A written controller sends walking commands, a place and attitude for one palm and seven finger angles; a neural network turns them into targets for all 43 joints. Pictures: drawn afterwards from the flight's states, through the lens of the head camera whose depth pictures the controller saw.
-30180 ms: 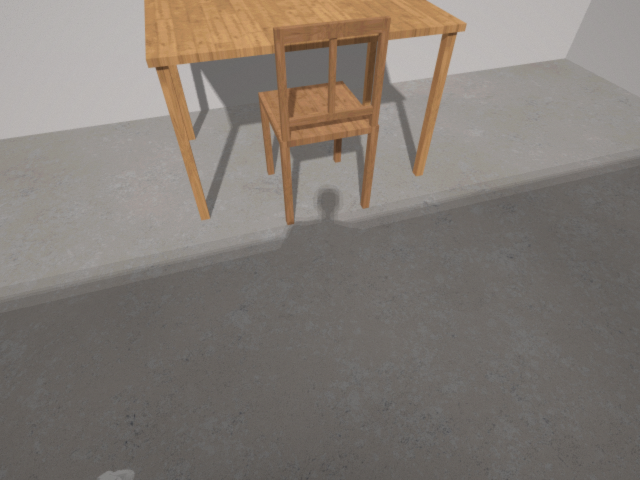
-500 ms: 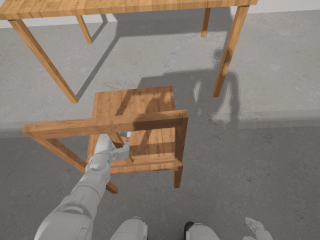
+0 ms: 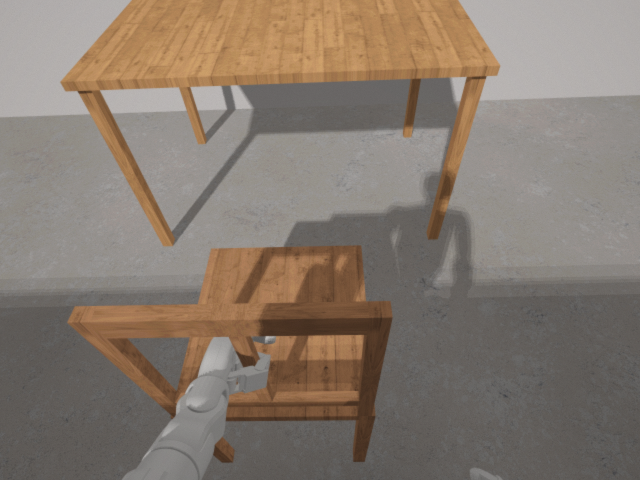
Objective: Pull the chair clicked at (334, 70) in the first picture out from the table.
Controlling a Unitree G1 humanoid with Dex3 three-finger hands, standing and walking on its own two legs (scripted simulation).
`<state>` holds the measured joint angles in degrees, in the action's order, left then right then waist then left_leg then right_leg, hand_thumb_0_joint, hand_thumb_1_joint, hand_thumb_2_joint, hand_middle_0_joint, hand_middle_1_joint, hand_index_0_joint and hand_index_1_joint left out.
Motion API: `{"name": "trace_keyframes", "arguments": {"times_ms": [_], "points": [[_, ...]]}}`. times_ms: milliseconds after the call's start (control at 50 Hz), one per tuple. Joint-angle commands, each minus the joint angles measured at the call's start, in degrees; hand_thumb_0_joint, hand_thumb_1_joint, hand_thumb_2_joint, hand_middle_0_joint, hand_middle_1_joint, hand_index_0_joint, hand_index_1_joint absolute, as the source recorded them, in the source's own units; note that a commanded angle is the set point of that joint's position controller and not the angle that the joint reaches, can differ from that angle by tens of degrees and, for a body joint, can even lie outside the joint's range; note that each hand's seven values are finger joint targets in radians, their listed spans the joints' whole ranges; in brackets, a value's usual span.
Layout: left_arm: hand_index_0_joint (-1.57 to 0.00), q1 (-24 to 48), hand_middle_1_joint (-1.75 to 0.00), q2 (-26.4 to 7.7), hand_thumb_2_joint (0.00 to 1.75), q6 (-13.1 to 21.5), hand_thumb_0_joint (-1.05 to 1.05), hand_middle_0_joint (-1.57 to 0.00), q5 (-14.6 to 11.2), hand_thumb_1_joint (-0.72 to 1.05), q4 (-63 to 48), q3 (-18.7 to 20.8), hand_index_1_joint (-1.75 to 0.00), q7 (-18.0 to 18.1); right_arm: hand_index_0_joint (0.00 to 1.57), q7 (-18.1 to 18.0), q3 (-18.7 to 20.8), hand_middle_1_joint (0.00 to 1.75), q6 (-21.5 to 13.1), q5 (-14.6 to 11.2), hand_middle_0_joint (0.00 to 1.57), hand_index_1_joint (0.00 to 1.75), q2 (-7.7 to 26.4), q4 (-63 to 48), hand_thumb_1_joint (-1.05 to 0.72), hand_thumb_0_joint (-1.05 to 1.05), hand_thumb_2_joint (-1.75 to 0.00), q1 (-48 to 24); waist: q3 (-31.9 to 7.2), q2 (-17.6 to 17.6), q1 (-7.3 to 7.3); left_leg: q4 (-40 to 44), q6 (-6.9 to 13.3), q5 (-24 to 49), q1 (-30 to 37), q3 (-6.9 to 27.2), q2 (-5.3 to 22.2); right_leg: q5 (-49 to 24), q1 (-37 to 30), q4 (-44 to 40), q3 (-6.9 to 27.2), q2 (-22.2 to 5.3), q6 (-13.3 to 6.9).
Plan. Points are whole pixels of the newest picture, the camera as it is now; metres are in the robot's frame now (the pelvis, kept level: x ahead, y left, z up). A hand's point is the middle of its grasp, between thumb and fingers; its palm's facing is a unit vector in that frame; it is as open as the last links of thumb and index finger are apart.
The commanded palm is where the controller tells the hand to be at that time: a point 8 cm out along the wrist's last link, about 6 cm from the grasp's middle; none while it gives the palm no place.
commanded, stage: stop walking, hand still on the chair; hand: left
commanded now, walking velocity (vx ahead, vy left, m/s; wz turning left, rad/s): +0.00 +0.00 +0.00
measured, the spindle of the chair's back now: (254, 368) +0.30 +0.12 -0.11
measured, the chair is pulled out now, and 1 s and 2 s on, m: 0.66 0.68 0.68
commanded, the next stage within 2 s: open the thumb and straighten the fingers in 0.48 s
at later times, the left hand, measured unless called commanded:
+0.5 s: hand (260, 382) +0.26 +0.10 -0.07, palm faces -0.08 -0.98 -0.16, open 5.5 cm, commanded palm +0.25 +0.15 -0.06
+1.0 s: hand (248, 372) +0.27 +0.12 -0.06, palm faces -0.10 -0.99 -0.14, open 12.7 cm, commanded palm +0.25 +0.16 -0.04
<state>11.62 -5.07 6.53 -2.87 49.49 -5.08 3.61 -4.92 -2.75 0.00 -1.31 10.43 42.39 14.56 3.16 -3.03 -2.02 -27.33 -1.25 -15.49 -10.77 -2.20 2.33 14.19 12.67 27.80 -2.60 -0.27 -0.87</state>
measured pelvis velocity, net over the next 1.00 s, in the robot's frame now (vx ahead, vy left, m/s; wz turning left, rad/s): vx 0.00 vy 0.02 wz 0.02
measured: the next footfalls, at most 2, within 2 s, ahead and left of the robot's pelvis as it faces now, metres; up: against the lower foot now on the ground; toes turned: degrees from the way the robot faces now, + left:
none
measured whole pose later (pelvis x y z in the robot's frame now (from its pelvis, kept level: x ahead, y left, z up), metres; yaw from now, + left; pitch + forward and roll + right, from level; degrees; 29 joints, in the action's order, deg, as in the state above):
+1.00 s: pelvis +0.00 +0.02 -0.02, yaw +1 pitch +7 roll +0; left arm 1.1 -6.8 -5.0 -3.0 25.4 -6.3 2.4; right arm -1.9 -0.1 -2.4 -2.4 15.0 35.2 13.3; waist -4.3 -2.7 -2.9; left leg -39.2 0.3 -20.8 -25.3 -2.0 0.4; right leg 19.7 26.9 39.8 -2.5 -2.7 0.6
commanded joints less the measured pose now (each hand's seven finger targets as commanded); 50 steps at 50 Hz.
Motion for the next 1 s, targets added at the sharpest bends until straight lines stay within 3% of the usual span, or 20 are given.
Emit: {"name": "trace_keyframes", "arguments": {"times_ms": [0,60,120,180,200,280,360,540,560,580,600,620,640,700,740,780,800,860,940,980], "points": [[-0.5,12.79,-1.45,-7.19,0.9,2.63,0.0,-0.5,1.68,0.9,-11.42,1.17,-1.45,1.0,0.2,-1.79,3.33,0.3,-2.41,0.31,0.2,0.3,8.75,-7.15,-0.9,0.0,-0.9,-3.52,-11.86,2.99,0.52,4.6,3.18,10.29,3.75,4.44,5.05,-7.09,-2.13,-5.27,5.21,-5.41,-0.4],[-0.5,11.09,-1.45,-6.75,0.9,2.84,0.0,-0.5,1.52,0.9,-10.86,1.15,-1.45,1.15,0.2,-1.94,3.18,0.3,-2.13,0.43,0.2,0.3,8.19,-7.51,-0.9,0.0,-0.9,-4.25,-11.36,7.98,0.75,3.62,2.71,8.19,2.85,3.72,4.09,-7.94,-2.82,-7.38,7.17,-7.09,-0.57],[-0.5,10.2,-1.45,-6.78,0.9,3.05,0.0,-0.5,1.59,0.9,-11.91,1.03,-1.45,1.34,0.2,-2.17,3.22,0.3,-2.03,0.36,0.2,0.3,8.15,-7.35,-0.9,0.0,-0.9,-4.42,-11.24,4.43,0.65,4.25,2.55,8.65,4.18,3.61,3.87,-8.88,-1.92,-7.75,7.61,-7.41,-0.91],[-0.5,9.14,-1.45,-5.73,0.9,3.06,0.0,-0.5,1.58,0.9,-12.02,0.3,-1.45,1.37,0.2,-2.24,3.05,0.3,-1.79,0.35,0.2,0.3,7.62,-7.98,-0.9,0.0,-0.9,-5.42,-11.45,4.62,0.82,4.08,2.57,9.8,4.47,3.55,3.99,-10.98,-1.96,-7.79,7.76,-7.56,-0.84],[-0.5,8.64,-1.45,-6.06,0.9,2.94,0.0,-0.5,1.37,0.9,-12.11,-0.04,-1.45,1.35,0.2,-2.41,3.13,0.3,-1.74,0.17,0.2,0.3,7.89,-7.68,-0.9,0.0,-0.9,-5.22,-11.06,2.81,0.55,4.49,2.57,10.31,4.93,3.51,4.06,-11.68,-1.57,-7.8,7.23,-7.47,-0.77],[-0.5,8.03,-1.45,-5.35,0.9,2.83,0.0,-0.5,1.45,0.9,-12.67,-0.15,-1.45,1.53,0.2,-2.47,3.04,0.3,-1.36,0.21,0.2,0.3,7.77,-8.78,-0.9,0.0,-0.9,-5.81,-12.4,4.5,0.81,4.52,2.5,13.08,4.93,3.87,4.56,-14.76,-3.14,-6.68,6.75,-7.35,-0.83],[-0.5,7.13,-1.45,-5.23,0.9,2.62,0.0,-0.5,1.46,0.9,-13.51,-0.53,-1.45,1.51,0.2,-2.6,3.06,0.3,-1.05,0.21,0.2,0.3,7.85,-9.13,-0.9,0.0,-0.9,-6.07,-13.5,3.34,0.87,4.62,2.4,15.28,5.97,3.86,4.81,-17.42,-3.57,-5.83,6.24,-7.37,-0.73],[-0.5,6.7,-1.45,-4.87,0.9,2.27,0.0,-0.5,1.65,0.9,-13.79,-1.16,-1.45,1.63,0.2,-2.73,2.82,0.3,-0.46,0.29,0.2,0.3,7.96,-9.08,-0.9,0.0,-0.9,-5.88,-13.4,3.8,0.95,5.34,2.5,15.3,6.12,4.48,5.09,-14.92,-2.84,-5.8,5.75,-7.09,-0.64],[-0.5,9.12,-1.45,-8.27,0.9,3.1,0.0,-0.5,1.6,0.9,-22.87,1.36,-1.45,1.97,0.2,-2.69,2.95,0.3,-0.67,0.38,0.2,0.3,7.77,-10.25,-0.9,0.0,-0.9,-6.74,-13.77,4.76,1.36,5.15,2.7,16.28,6.46,4.45,5.11,-16.9,-3.94,-5.76,6.01,-7.25,-0.53],[-0.5,2.35,-1.45,-2.86,0.84,0.28,0.0,-0.5,-0.65,0.78,-15.15,-0.97,-1.45,0.14,0.2,-0.34,4.32,0.3,-1.19,-1.77,0.2,0.3,10.18,-9.15,-0.9,0.0,-0.9,-5.22,-12.55,12.02,-2.41,3.18,2.75,11.9,-0.81,1.43,1.35,-14.08,-1.04,-2.93,0.67,-4.22,0.3],[-0.5,3.32,-1.45,-4.83,0.78,-0.01,0.0,-0.5,-1.13,0.66,-16.49,0.28,-1.45,-0.6,0.2,0.71,4.36,0.3,-1.27,-1.96,0.2,0.3,10.99,-9.34,-0.9,0.0,-0.9,-5.39,-11.54,12.08,-1.54,2.47,2.65,10.32,-3.57,1.36,1.31,-13.57,-0.66,-1.83,0.75,-4.28,-0.05],[-0.5,4.77,-1.45,-5.7,0.73,0.59,0.0,-0.5,-1.15,0.54,-22.07,1.49,-1.45,-1.14,0.2,1.3,4.64,0.3,-1.83,-1.66,0.2,0.3,10.49,-10.49,-0.9,0.0,-0.9,-5.94,-14.12,11.17,-0.99,1.36,2.97,10.31,-3.8,0.89,0.72,-14.61,-0.92,-0.99,0.99,-4.03,0.01],[-0.5,5.13,-1.45,-8.17,0.67,0.98,0.0,-0.5,-0.8,0.42,-25.17,3.28,-1.45,-1.34,0.2,1.66,4.88,0.3,-2.54,-1.61,0.2,0.3,10.4,-11.2,-0.9,0.0,-0.9,-6.39,-15.85,7.66,-0.66,0.37,2.96,9.31,-4.27,0.68,0.09,-13.11,-0.29,-0.18,1.4,-3.76,0.04],[-0.5,2.74,-1.45,-4.51,0.49,0.15,0.0,-0.5,0.34,0.05,-30.1,-1.21,-1.45,-1.91,0.2,2.83,4.65,0.3,-4.02,-1.36,0.2,0.3,9.28,-12.46,-0.9,0.0,-0.9,-6.08,-16.65,0.16,-0.96,-1.74,2.57,9.06,-4.32,0.75,-0.24,-10.53,3.38,1.8,0.93,-3.17,-0.49],[-0.5,2.52,-1.45,-4.54,0.37,-1.6,0.0,-0.5,0.73,-0.19,-30.09,-0.82,-1.45,-1.62,0.2,3.45,4.64,0.3,-4.27,-1.2,0.2,0.3,9.7,-12.73,-0.9,0.0,-0.9,-5.42,-16.16,1.67,-1.27,-3.22,2.5,7.58,-6.59,1.28,-0.25,-8.71,5.86,3.39,0.14,-2.69,-0.28],[-0.47,-1.06,-1.38,-4.04,0.26,-3.97,0.0,-0.47,0.58,-0.43,-29.57,-0.52,-1.38,-1.42,0.2,3.71,4.91,0.3,-4.4,-1.21,0.2,0.3,10.06,-13.8,-0.9,0.0,-0.9,-5.28,-16.87,3.2,-0.58,-4.4,2.45,6.28,-8.47,1.22,-0.39,-7.65,6.81,4.59,-0.21,-2.52,-0.09],[-0.45,2.5,-1.3,-8.47,0.2,-4.85,0.0,-0.45,0.13,-0.55,-31.81,2.99,-1.3,-0.94,0.2,3.52,4.95,0.3,-4.15,-1.31,0.2,0.3,10.78,-13.59,-0.9,0.0,-0.9,-5.24,-17.79,2.94,-0.67,-4.6,2.6,5.85,-8.66,1.25,-0.52,-7.92,5.99,4.49,0.27,-2.58,-0.06],[-0.38,0.32,-1.09,-5.14,0.2,-7.17,0.0,-0.38,-0.15,-0.55,-34.42,1.25,-1.09,-0.83,0.2,2.91,4.78,0.3,-4.71,-1.16,0.2,0.3,10.44,-15.47,-0.9,0.0,-0.9,-5.74,-19.19,4.78,-0.22,-5.47,2.51,6.19,-9.85,1.21,-0.78,-8.1,6.32,6.24,-0.29,-2.44,0.17],[-0.27,0.23,-0.8,-3.1,0.2,-9.19,0.0,-0.27,-0.77,-0.55,-36.05,-0.59,-0.8,-1.37,0.2,2.24,4.95,0.3,-5.54,-1.15,0.2,0.3,10.75,-16.11,-0.9,0.0,-0.9,-5.14,-18.88,6.9,-1.04,-7.28,2.55,6.94,-10.19,1.65,-0.54,-8.08,8.82,7.76,-0.99,-2.15,0.4],[-0.22,0.59,-0.65,-1.82,0.2,-9.76,0.0,-0.22,-0.55,-0.55,-38.68,-2.44,-0.65,-1.67,0.2,2.08,4.85,0.3,-5.98,-1.12,0.2,0.3,10.61,-16.69,-0.9,0.0,-0.9,-5.02,-19.73,5.11,-1.21,-8.04,2.42,8.28,-9.62,1.98,-0.59,-8.54,9.64,8.74,-1.25,-2.22,0.25]]}}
